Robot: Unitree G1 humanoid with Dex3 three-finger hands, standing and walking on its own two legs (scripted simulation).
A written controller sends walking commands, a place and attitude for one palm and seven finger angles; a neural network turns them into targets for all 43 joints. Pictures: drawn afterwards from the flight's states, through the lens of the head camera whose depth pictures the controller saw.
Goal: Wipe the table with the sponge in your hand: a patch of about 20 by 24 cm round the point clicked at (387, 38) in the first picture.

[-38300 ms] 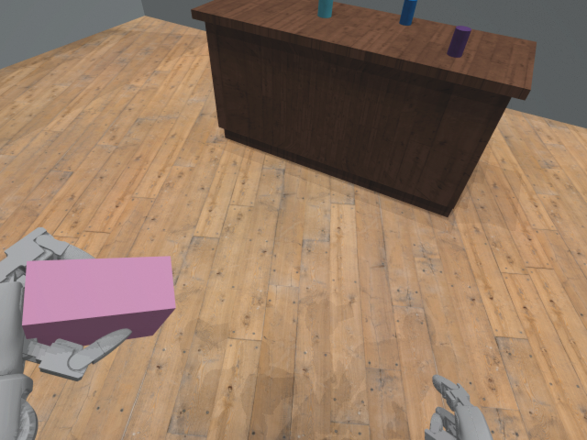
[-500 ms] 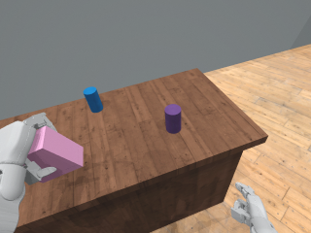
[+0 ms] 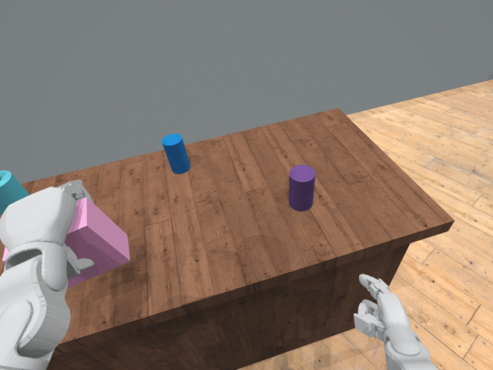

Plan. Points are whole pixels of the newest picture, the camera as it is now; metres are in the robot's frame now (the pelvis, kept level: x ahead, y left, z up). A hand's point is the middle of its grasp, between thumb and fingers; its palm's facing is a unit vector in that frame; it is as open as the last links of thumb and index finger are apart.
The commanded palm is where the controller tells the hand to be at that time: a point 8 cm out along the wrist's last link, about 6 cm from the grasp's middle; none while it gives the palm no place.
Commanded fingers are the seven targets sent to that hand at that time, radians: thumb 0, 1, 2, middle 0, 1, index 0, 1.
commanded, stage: turn the palm down, sponge in hand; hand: left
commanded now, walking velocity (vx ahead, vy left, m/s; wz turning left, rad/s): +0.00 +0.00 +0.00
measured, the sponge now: (81, 251) +0.24 +0.32 +0.09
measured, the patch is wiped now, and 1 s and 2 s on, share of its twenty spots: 0.00 0.00 0.00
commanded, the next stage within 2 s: move the sponge above the wiping area in 0.40 s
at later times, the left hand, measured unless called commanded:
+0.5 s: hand (82, 245) +0.23 +0.30 +0.12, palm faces +0.03 -0.12 -0.99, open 9.9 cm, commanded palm +0.19 +0.30 +0.19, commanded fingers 0.00 0.10 1.30 -1.20 -1.60 -1.20 -1.60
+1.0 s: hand (104, 245) +0.25 +0.28 +0.10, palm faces +0.00 -0.08 -1.00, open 9.9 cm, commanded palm +0.21 +0.28 +0.18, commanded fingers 0.00 0.10 1.30 -1.20 -1.60 -1.20 -1.60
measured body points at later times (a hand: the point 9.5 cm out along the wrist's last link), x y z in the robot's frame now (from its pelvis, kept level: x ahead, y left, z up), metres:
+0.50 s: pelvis +0.00 +0.02 +0.00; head +0.00 -0.03 +0.45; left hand +0.23 +0.30 +0.17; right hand +0.28 -0.16 -0.07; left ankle +0.02 +0.10 -0.74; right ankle +0.02 -0.07 -0.74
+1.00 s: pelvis +0.01 +0.01 +0.00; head +0.00 -0.03 +0.45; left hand +0.24 +0.28 +0.16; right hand +0.27 -0.18 -0.07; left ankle +0.02 +0.10 -0.74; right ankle +0.02 -0.07 -0.74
